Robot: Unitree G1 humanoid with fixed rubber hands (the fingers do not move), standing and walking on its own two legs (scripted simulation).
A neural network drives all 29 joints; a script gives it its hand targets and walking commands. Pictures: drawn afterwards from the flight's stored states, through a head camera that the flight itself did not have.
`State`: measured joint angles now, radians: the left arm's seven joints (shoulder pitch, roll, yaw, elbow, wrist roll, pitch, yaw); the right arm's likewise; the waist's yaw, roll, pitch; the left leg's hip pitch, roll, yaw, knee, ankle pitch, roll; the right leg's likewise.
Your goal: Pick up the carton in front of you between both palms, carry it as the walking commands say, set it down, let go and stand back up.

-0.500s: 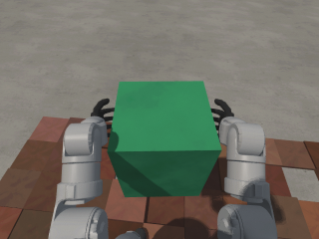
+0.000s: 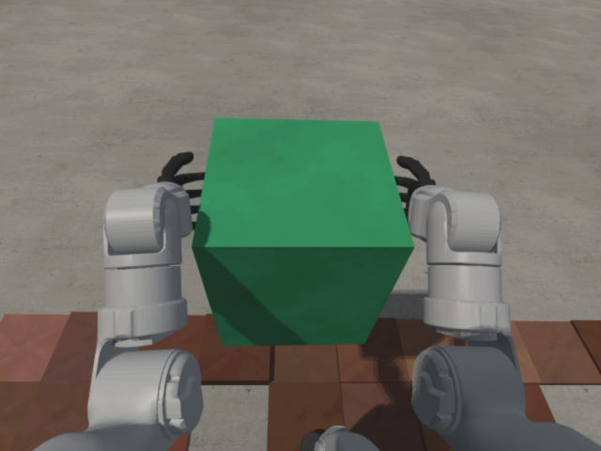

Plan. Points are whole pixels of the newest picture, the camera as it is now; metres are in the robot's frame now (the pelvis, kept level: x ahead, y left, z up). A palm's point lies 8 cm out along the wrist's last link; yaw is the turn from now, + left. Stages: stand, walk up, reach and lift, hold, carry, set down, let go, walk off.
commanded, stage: carry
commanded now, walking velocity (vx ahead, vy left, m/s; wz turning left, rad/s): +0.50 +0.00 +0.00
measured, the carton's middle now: (296, 240) +0.37 -0.02 +0.09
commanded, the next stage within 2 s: none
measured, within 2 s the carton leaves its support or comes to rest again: neither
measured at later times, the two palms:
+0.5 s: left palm (178, 124) +0.67 +0.18 +0.09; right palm (333, 123) +0.68 -0.12 +0.08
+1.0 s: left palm out of the picture +1.02 +0.11 +0.19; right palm (345, 10) +1.00 -0.19 +0.19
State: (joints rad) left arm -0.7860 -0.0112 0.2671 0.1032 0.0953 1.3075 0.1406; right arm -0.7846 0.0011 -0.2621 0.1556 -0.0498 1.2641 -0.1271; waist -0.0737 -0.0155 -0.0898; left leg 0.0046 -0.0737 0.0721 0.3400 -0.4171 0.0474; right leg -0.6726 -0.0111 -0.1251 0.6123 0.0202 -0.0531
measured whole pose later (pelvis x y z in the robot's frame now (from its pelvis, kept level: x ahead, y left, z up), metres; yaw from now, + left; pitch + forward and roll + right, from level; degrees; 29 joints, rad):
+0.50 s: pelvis +0.33 +0.00 -0.01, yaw +1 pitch +6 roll +1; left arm -0.57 -0.02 0.16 0.11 0.03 1.09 0.13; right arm -0.50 0.06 -0.21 0.00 -0.09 1.13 -0.11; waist 0.09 -0.02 -0.05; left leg -0.71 0.02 0.04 0.74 -0.15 0.03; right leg -0.13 0.08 0.00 0.45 -0.42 -0.10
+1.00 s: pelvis +0.65 -0.01 -0.01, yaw -1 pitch +4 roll +2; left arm -0.82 0.03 0.29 0.09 0.07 1.36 0.12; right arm -0.85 -0.02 -0.21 0.14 -0.03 1.34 -0.15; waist -0.06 -0.01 -0.14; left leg -0.17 0.00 0.08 0.63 -0.53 -0.01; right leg -0.45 -0.04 -0.07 0.43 0.00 -0.03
